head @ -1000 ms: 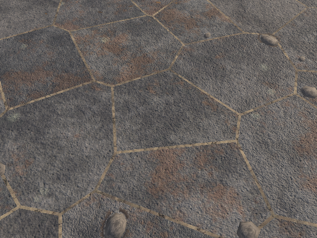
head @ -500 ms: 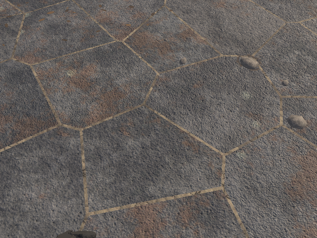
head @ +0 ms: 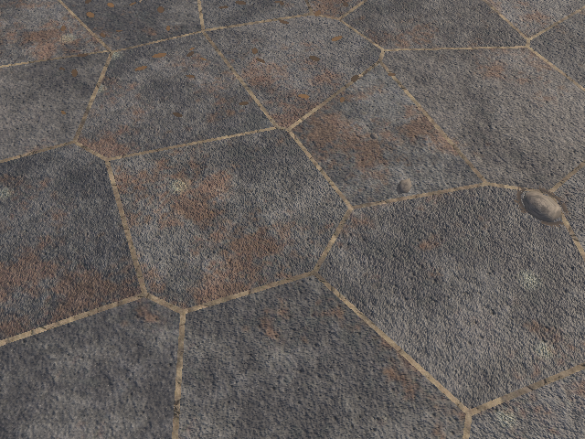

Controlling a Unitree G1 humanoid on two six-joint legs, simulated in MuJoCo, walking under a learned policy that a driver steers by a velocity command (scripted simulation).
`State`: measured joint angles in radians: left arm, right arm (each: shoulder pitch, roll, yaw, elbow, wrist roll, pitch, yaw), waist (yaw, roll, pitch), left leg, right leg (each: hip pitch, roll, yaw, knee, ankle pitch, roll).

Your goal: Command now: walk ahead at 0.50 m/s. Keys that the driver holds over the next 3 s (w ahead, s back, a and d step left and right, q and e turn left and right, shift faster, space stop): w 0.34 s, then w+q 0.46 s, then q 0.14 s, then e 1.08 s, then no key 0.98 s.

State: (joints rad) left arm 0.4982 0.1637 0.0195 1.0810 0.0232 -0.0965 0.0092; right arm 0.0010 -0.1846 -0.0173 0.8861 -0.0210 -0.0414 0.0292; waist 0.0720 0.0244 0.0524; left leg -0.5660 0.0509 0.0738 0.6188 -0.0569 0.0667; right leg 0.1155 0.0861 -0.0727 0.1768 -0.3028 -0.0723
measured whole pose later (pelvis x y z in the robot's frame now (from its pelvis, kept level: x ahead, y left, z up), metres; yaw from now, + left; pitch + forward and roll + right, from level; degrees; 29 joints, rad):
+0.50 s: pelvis +0.26 +0.03 +0.01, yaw +2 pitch +0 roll +1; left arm 0.04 0.20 0.04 0.90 0.02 -0.03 -0.03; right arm 0.49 -0.15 -0.03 1.08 -0.01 -0.09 0.00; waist -0.07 -0.04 0.04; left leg 0.03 -0.09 0.04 0.20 -0.24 0.09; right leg -0.61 -0.09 -0.02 0.70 -0.03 -0.01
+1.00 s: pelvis +0.49 +0.01 +0.01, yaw +18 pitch +0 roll -1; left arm 0.36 0.20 0.05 0.98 0.02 -0.10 0.02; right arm 0.10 -0.23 -0.06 0.85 -0.03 -0.01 0.04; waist 0.03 0.03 0.07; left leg -0.61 0.06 0.05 0.76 -0.06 0.06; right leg -0.06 -0.01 -0.24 0.32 -0.26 -0.03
